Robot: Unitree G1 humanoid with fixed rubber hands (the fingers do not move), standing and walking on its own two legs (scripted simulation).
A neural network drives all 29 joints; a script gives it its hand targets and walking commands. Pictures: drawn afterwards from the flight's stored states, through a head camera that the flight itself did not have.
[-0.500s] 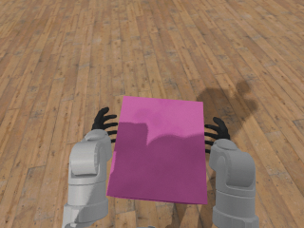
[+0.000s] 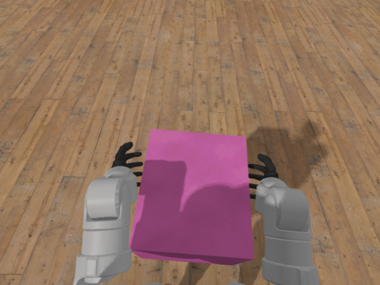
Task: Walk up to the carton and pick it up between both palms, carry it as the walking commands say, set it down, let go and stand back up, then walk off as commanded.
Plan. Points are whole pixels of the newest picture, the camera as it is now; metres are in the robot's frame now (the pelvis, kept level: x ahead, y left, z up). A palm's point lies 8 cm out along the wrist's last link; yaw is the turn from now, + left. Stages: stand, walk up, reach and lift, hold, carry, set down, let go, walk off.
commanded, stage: carry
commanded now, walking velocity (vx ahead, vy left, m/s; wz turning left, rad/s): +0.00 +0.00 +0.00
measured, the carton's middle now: (192, 198) +0.30 +0.02 -0.03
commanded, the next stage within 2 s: none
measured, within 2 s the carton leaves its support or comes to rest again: neither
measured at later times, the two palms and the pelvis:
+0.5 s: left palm (113, 177) +0.28 +0.16 +0.09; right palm (271, 197) +0.27 -0.12 +0.08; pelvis -0.01 +0.02 +0.00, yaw +0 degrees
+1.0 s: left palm (134, 170) +0.30 +0.13 +0.09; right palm (288, 191) +0.28 -0.16 +0.08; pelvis +0.01 -0.01 +0.00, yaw +0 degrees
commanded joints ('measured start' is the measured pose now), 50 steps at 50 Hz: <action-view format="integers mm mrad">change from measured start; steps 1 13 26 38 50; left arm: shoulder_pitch -526 -478 -568 -438 -423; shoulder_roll -1109 -1075 -1119 -1048 -1015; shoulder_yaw -654 -613 -589 -548 -561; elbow -67 57 57 114 46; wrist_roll -506 -443 -459 -382 -379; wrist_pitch -3 27 10 -40 -70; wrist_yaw -426 -458 -447 -445 -432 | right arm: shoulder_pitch -634 -660 -696 -622 -618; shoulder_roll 990 1009 1012 970 938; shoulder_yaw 596 650 590 589 588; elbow -210 -78 -74 -65 -111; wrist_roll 449 510 493 439 439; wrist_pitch -55 -3 -13 -74 -102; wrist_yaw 398 446 448 437 424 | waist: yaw -48 -34 -36 -42 -42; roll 151 14 5 -22 -5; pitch -485 -268 -372 -363 -333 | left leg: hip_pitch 357 148 221 217 245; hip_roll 264 152 123 126 116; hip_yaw -207 -202 -138 -140 -100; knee -151 -198 -142 -106 -61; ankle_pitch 164 -55 -16 -8 102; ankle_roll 96 -19 -2 -7 -21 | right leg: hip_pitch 61 220 222 215 236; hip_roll -5 -56 -63 -55 -75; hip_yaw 38 71 103 98 123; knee -157 -451 -472 -479 -470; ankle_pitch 50 216 250 260 380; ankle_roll -31 -59 -88 -84 -82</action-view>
